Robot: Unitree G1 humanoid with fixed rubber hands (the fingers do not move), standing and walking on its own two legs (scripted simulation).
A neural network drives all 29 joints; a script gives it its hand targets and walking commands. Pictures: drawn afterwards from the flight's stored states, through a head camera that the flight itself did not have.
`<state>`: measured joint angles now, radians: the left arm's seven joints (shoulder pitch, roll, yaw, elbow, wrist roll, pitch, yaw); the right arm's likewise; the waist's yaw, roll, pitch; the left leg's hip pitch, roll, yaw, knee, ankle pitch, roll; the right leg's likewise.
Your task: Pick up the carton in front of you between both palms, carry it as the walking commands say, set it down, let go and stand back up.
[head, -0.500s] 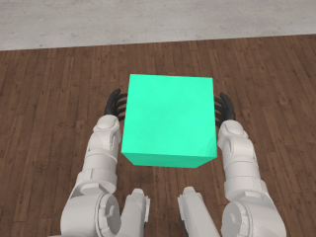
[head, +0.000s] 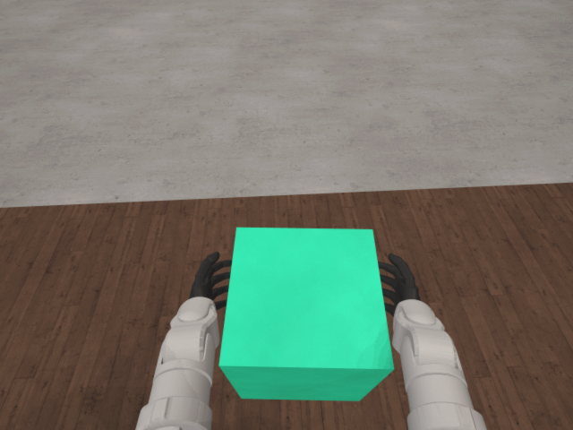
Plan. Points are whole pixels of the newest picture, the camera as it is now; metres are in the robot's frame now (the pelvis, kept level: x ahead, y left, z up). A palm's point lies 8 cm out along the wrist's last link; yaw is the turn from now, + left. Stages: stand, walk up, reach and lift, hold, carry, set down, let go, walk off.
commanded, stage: reach and lift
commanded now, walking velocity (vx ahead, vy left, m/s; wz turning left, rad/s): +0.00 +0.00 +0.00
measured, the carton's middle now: (302, 320) +0.32 +0.00 -0.09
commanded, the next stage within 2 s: hold in 1.20 s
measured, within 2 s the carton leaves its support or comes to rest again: neither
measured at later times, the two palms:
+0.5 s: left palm (188, 302) +0.29 +0.15 +0.05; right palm (419, 300) +0.29 -0.15 +0.05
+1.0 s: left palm (187, 291) +0.30 +0.15 +0.06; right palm (420, 289) +0.30 -0.15 +0.06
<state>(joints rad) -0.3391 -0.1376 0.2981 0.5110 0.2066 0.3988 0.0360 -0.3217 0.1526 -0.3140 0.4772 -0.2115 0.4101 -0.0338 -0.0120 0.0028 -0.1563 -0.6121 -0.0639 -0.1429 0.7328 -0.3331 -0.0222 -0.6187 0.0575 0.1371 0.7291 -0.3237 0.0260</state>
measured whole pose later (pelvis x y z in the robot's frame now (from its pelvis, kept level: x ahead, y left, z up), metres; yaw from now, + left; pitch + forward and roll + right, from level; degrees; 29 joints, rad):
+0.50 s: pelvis -0.01 +0.00 +0.03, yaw +0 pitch -3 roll +0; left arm -0.33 -0.17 0.31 0.41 0.30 0.61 0.00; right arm -0.33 0.17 -0.31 0.40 -0.30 0.62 0.01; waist 0.00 0.00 -0.01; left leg -0.19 -0.04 -0.15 0.48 -0.23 -0.02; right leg -0.20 0.04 0.14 0.48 -0.22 0.02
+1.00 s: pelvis +0.01 +0.00 +0.03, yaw +0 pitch -4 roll +0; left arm -0.26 -0.15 0.24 0.31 0.28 0.66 0.00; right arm -0.26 0.15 -0.23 0.30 -0.28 0.67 0.00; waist 0.00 0.00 -0.01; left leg -0.10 -0.03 -0.14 0.38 -0.21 -0.01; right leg -0.11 0.03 0.14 0.38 -0.20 0.02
